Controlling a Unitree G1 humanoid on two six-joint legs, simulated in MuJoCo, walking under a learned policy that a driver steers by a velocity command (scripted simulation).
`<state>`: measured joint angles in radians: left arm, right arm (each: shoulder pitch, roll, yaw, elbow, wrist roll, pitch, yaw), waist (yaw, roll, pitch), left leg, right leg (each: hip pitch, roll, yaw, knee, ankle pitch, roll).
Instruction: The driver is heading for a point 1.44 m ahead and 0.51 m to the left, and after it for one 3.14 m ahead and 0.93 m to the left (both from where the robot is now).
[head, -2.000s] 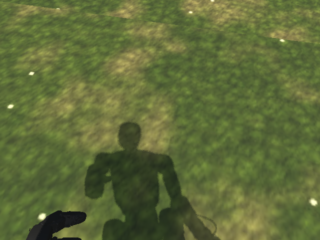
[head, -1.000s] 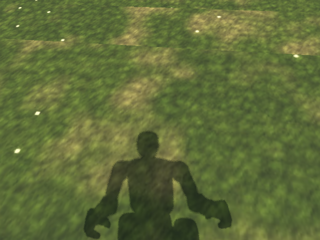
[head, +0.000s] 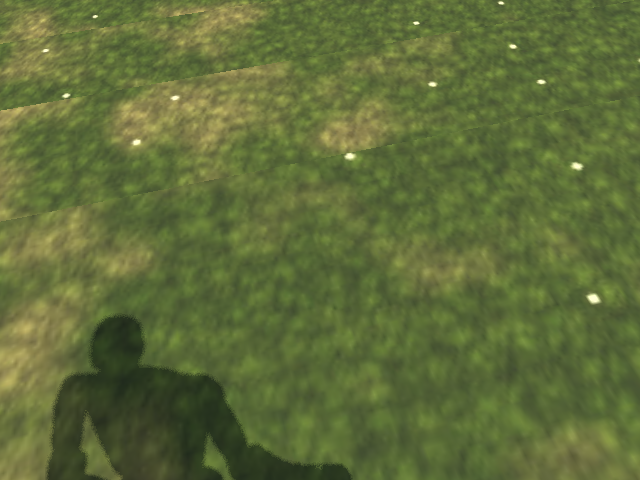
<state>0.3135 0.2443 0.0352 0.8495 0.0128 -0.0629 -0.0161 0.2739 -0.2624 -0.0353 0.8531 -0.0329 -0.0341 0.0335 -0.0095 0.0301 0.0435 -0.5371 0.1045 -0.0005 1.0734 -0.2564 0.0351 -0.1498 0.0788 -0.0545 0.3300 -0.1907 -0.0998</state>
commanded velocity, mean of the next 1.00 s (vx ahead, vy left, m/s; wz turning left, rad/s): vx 0.50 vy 0.00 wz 0.12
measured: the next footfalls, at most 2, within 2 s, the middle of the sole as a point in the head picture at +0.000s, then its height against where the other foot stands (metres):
left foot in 0.32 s outside the picture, level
right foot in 0.84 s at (378, 401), level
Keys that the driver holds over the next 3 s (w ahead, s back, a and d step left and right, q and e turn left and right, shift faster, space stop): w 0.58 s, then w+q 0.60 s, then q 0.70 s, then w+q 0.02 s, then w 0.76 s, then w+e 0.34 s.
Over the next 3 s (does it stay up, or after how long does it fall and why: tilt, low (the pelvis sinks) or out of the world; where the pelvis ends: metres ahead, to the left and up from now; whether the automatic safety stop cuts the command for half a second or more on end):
stays up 1.10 0.39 -0.02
